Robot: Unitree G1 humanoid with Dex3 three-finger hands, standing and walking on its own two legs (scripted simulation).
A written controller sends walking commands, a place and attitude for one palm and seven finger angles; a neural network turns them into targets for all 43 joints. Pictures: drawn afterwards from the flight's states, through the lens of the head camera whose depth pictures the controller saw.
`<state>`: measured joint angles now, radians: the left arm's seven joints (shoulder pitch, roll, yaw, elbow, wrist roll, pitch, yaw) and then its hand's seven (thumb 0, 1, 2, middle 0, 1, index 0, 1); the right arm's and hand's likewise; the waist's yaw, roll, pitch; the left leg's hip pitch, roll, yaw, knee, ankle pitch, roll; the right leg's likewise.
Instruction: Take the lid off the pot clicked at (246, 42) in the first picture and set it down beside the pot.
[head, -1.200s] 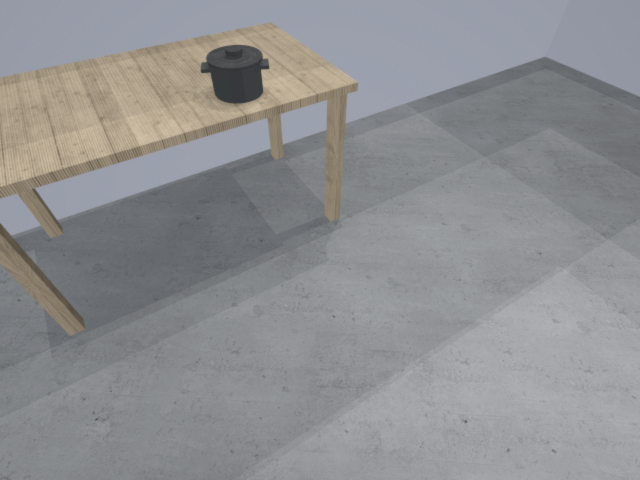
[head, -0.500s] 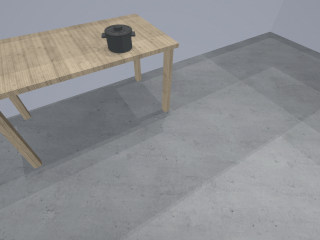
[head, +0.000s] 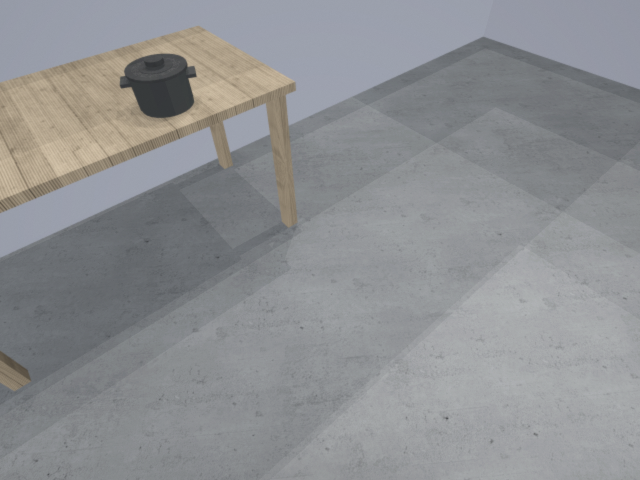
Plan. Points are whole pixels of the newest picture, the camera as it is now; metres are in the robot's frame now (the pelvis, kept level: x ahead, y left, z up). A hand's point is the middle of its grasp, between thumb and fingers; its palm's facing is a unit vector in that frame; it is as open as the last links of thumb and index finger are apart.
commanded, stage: walk to a spot facing it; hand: left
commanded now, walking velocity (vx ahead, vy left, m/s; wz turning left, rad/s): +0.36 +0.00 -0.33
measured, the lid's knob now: (153, 60) +1.08 +0.55 +0.02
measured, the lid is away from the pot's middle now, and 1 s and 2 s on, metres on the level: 0.00 0.00 0.00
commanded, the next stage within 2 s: turn to face it in 1.22 s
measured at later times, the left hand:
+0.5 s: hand (190, 448) +0.19 +0.23 -0.18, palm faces -0.08 -0.98 -0.17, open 7.4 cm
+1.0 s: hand (314, 237) +0.61 +0.07 -0.15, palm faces -0.40 -0.89 -0.19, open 7.4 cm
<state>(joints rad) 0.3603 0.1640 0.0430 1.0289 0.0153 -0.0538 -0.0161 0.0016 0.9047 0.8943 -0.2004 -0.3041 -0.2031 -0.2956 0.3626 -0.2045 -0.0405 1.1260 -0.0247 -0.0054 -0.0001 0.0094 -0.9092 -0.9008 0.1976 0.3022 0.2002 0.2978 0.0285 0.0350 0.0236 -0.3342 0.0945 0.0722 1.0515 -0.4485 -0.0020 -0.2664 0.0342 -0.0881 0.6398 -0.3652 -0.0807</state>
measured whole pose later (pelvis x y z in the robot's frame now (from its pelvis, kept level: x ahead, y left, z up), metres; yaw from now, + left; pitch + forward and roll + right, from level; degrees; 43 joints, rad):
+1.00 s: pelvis +0.42 -0.04 +0.00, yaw -22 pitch -1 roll +0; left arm 0.09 0.18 0.05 0.95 0.02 -0.06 -0.03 0.00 0.91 0.89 -0.20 -0.30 -0.20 -0.30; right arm 0.46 -0.14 -0.04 1.14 -0.02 -0.03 0.00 0.01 -0.91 -0.90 0.20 0.30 0.20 0.30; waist -0.05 0.01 0.07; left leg -0.25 0.13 0.16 1.08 -0.48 -0.02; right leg -0.37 -0.01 -0.13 0.63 -0.24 -0.08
